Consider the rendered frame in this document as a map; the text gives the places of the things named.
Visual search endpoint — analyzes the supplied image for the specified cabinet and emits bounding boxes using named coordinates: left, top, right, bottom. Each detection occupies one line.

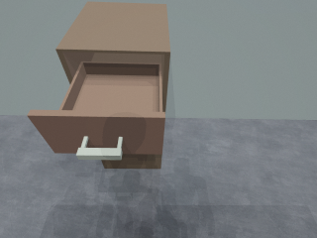
left=55, top=1, right=170, bottom=170

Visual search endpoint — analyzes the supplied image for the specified drawer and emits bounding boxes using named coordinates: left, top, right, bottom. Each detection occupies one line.
left=27, top=61, right=165, bottom=155

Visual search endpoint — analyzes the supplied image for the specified handle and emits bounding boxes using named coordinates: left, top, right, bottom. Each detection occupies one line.
left=76, top=136, right=123, bottom=161

